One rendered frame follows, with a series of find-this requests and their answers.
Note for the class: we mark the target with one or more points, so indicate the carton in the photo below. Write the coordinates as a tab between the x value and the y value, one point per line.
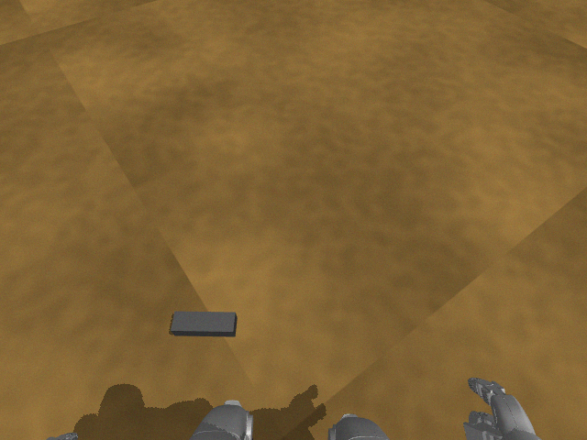
204	324

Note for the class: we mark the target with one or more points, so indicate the right robot hand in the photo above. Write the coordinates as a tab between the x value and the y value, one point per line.
508	414

